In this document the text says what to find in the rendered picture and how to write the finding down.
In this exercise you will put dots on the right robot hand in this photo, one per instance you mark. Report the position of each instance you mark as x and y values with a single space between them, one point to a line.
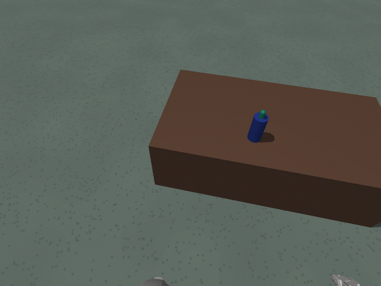
343 281

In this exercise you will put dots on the bottle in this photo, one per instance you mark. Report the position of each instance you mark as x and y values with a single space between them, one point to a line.
258 125

